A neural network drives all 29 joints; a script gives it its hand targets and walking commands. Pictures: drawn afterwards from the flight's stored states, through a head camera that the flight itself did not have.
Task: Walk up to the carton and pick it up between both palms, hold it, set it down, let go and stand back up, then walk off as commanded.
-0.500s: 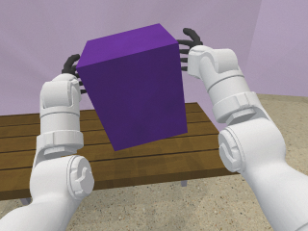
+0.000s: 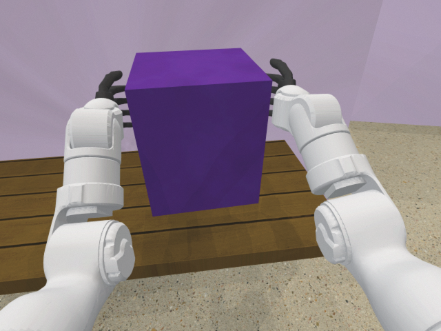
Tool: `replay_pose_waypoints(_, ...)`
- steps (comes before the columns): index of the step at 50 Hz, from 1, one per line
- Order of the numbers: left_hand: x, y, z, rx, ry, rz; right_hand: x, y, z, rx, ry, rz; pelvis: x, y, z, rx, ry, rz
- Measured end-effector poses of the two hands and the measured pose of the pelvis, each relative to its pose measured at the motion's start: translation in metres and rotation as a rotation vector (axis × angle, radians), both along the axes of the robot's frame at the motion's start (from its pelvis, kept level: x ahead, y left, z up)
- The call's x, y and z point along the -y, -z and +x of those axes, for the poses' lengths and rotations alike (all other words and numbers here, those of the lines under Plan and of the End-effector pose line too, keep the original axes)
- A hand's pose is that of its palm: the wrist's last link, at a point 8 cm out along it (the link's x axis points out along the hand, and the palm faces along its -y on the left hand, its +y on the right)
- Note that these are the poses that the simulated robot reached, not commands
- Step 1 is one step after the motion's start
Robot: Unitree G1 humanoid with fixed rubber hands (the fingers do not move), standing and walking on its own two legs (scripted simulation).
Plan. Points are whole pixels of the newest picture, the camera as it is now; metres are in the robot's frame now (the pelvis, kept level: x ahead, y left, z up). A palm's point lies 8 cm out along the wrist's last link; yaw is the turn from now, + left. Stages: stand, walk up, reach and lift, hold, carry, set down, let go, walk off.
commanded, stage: hold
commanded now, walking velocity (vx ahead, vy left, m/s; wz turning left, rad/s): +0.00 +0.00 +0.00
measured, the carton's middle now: (198, 129) +0.43 +0.01 +0.24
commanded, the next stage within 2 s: none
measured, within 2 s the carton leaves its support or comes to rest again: neither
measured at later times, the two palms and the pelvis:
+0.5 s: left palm (82, 117) +0.31 +0.17 +0.33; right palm (290, 95) +0.31 -0.12 +0.35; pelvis -0.03 +0.01 +0.00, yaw +0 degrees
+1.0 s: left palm (94, 113) +0.34 +0.17 +0.32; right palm (286, 81) +0.34 -0.12 +0.36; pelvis -0.02 +0.00 +0.00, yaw +0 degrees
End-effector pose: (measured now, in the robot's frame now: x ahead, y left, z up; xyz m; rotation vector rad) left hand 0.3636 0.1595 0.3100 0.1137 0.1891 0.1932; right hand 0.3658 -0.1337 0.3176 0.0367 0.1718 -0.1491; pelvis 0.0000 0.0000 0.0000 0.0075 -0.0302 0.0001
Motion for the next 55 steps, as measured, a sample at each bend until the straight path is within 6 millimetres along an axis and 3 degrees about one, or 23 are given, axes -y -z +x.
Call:
replay_pose_waypoints(8, -0.003, -0.021, -0.012, 0.084, -0.019, -0.003, -0.002, -0.013, -0.011, 0.078, -0.027, 0.026, 0.000, 0.000, 0.000, 0.000, -0.001, 0.000)
replay_pose_waypoints(20, -0.009, -0.011, -0.040, 0.053, 0.017, -0.041, -0.006, -0.018, -0.041, 0.064, -0.029, 0.009, -0.003, 0.000, -0.019, 0.027, 0.000, -0.004)
replay_pose_waypoints(27, -0.017, -0.018, -0.061, 0.090, 0.004, -0.063, -0.014, -0.032, -0.061, 0.096, -0.059, 0.011, -0.006, 0.001, -0.034, 0.047, 0.000, -0.008)
replay_pose_waypoints(31, -0.022, -0.013, -0.063, 0.073, 0.001, -0.103, -0.020, -0.043, -0.065, 0.082, -0.076, -0.008, -0.007, 0.001, -0.040, 0.055, 0.000, -0.010)
replay_pose_waypoints(37, -0.019, -0.002, -0.055, 0.040, 0.017, -0.114, -0.021, -0.053, -0.062, 0.064, -0.051, -0.075, -0.005, 0.001, -0.042, 0.056, -0.001, -0.007)
replay_pose_waypoints(43, -0.014, -0.008, -0.045, 0.051, 0.007, -0.081, -0.018, -0.054, -0.049, 0.076, -0.032, -0.072, -0.005, 0.001, -0.035, 0.047, 0.000, -0.008)
replay_pose_waypoints(55, -0.003, -0.004, -0.014, 0.015, 0.007, -0.042, -0.003, -0.024, -0.013, 0.019, -0.007, -0.056, -0.001, 0.000, -0.013, 0.018, -0.001, -0.003)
